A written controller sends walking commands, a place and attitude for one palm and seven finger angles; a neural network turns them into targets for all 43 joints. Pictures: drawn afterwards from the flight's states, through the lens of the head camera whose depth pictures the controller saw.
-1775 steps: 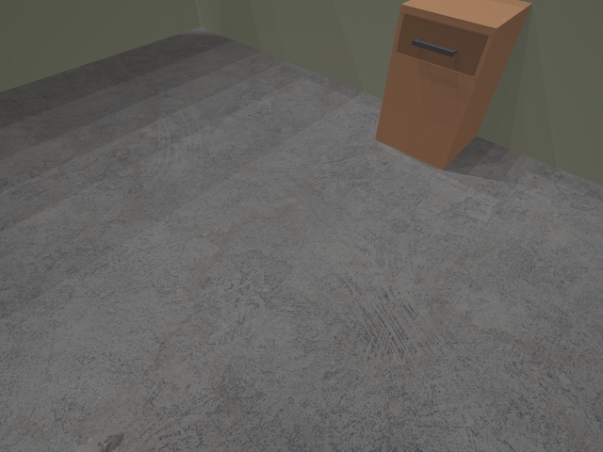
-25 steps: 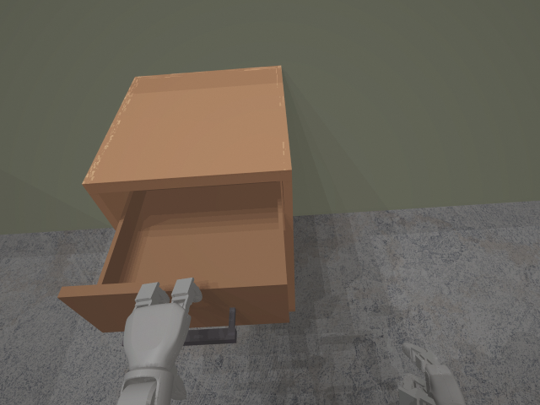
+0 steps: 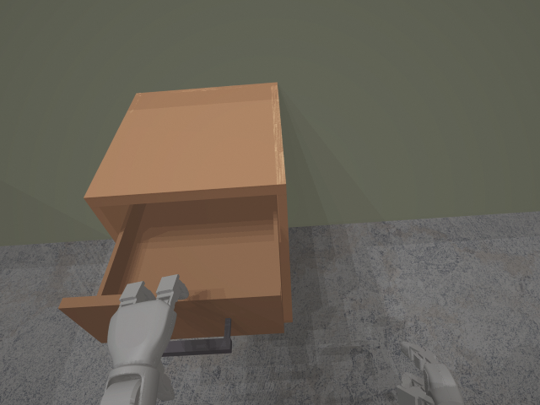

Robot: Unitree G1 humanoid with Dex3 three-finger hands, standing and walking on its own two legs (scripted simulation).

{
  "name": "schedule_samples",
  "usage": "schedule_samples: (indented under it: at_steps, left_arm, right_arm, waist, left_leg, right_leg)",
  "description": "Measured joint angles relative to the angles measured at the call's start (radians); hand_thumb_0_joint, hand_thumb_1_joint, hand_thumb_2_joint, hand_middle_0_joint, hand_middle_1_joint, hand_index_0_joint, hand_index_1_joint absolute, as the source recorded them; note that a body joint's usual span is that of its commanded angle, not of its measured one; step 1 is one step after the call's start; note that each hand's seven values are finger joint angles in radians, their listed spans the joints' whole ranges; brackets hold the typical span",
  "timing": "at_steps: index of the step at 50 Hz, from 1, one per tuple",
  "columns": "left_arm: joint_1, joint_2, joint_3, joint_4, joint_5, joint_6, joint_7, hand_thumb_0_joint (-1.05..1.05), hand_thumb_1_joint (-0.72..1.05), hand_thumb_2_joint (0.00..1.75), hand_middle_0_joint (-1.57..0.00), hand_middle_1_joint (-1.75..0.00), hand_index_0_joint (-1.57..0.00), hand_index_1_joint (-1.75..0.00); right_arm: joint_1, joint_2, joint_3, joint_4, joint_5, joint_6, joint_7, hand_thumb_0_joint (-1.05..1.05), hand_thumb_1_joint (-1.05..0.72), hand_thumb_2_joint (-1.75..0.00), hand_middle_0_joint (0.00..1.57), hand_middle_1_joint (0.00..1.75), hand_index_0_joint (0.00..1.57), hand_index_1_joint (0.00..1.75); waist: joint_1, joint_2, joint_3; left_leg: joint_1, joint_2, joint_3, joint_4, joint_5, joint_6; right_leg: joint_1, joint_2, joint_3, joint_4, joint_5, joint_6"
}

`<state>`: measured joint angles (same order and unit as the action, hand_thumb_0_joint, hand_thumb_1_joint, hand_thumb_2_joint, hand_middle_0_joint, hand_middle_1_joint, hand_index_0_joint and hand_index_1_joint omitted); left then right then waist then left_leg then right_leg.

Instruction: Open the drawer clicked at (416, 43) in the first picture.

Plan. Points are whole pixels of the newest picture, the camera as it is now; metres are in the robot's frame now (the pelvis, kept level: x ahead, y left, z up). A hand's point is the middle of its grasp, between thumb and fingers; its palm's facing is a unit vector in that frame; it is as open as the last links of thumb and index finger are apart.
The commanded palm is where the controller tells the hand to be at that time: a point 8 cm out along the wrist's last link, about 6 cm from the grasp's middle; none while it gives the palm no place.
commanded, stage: lift the hand off the handle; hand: left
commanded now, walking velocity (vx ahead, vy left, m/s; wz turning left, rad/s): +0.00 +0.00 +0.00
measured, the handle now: (178, 337) +0.27 +0.21 -0.13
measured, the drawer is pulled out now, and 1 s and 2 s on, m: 0.24 0.24 0.24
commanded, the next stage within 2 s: draw the hand back to the body in 0.46 s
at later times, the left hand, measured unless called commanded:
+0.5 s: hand (155, 333) +0.22 +0.19 +0.01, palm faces +0.02 -0.16 -0.99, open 13.8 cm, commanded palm +0.20 +0.19 +0.07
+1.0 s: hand (114, 337) +0.20 +0.22 +0.06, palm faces +0.05 -0.16 -0.99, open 13.8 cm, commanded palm +0.18 +0.23 +0.12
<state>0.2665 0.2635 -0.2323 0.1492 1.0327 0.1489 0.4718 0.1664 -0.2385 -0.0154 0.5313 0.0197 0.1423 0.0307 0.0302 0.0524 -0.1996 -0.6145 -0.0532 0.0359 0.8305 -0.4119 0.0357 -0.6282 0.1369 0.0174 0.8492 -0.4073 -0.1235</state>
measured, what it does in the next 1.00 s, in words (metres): stands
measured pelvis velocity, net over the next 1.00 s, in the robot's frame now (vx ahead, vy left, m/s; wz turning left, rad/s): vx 0.01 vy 0.02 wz -0.02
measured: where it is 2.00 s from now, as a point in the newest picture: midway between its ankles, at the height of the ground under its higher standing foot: outside the picture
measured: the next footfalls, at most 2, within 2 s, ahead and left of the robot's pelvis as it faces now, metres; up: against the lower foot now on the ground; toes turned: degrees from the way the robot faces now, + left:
none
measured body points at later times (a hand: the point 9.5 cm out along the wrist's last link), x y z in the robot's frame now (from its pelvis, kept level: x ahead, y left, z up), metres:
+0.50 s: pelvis +0.01 +0.01 +0.01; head +0.01 -0.03 +0.46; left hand +0.22 +0.20 +0.07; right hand +0.21 -0.21 -0.08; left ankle +0.00 +0.10 -0.70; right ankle +0.00 -0.04 -0.70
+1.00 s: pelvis +0.01 +0.02 +0.02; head +0.00 -0.02 +0.46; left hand +0.19 +0.23 +0.11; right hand +0.23 -0.19 -0.06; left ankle +0.00 +0.10 -0.70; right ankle +0.00 -0.04 -0.70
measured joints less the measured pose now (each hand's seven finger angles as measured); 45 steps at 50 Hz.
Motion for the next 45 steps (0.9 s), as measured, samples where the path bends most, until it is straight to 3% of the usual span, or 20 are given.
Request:
schedule_samples:
  at_steps: [11, 21, 32, 39, 45]
  left_arm:
    - [0.032, 0.012, 0.004, -0.083, 0.003, -0.021, -0.024, 0.0, -0.49, 0.31, -0.32, -1.2, -0.32, -1.2]
    - [0.066, 0.012, -0.002, -0.153, -0.013, 0.0, -0.061, 0.0, -0.49, 0.31, -0.32, -1.2, -0.32, -1.2]
    - [0.077, 0.019, -0.014, -0.177, 0.013, -0.005, -0.074, 0.0, -0.49, 0.31, -0.32, -1.2, -0.32, -1.2]
    - [0.128, 0.033, 0.014, -0.279, -0.018, 0.005, -0.074, 0.0, -0.49, 0.31, -0.32, -1.2, -0.32, -1.2]
    - [0.177, 0.059, 0.035, -0.312, -0.046, 0.023, -0.132, 0.0, -0.49, 0.31, -0.32, -1.2, -0.32, -1.2]
  right_arm:
    - [-0.005, -0.008, -0.008, -0.023, -0.006, -0.005, 0.001, 0.01, -0.9, -0.9, 0.2, 0.3, 0.2, 0.3]
    - [-0.002, 0.005, 0.002, -0.024, -0.001, -0.003, 0.015, 0.01, -0.9, -0.9, 0.2, 0.3, 0.2, 0.3]
    - [-0.007, 0.008, 0.008, -0.047, -0.009, -0.001, 0.021, 0.01, -0.9, -0.9, 0.2, 0.3, 0.2, 0.3]
    - [0.002, 0.003, 0.006, -0.04, 0.001, 0.0, 0.026, 0.01, -0.9, -0.9, 0.2, 0.3, 0.2, 0.3]
    - [-0.002, 0.002, 0.022, -0.036, 0.012, 0.0, 0.029, 0.01, -0.9, -0.9, 0.2, 0.3, 0.2, 0.3]
  waist:
    - [0.012, 0.013, 0.011]
    - [0.022, 0.016, 0.011]
    - [0.034, 0.012, 0.024]
    - [0.037, 0.035, 0.007]
    - [0.046, 0.027, 0.018]
  left_leg:
    - [0.03, 0.004, 0.002, -0.014, -0.001, 0.004]
    - [0.072, 0.001, 0.006, -0.046, 0.005, 0.01]
    - [0.066, 0.004, 0.012, -0.029, -0.007, 0.016]
    - [0.104, 0.001, 0.021, -0.047, -0.012, 0.023]
    - [0.155, -0.001, 0.02, -0.094, 0.008, 0.024]
  right_leg:
    - [0.033, 0.004, 0.005, -0.023, 0.005, 0.003]
    - [0.074, 0.002, 0.015, -0.053, 0.01, 0.009]
    - [0.069, 0.006, 0.02, -0.042, 0.005, 0.013]
    - [0.105, 0.004, 0.032, -0.056, 0.0, 0.021]
    - [0.154, 0.001, 0.037, -0.099, 0.017, 0.023]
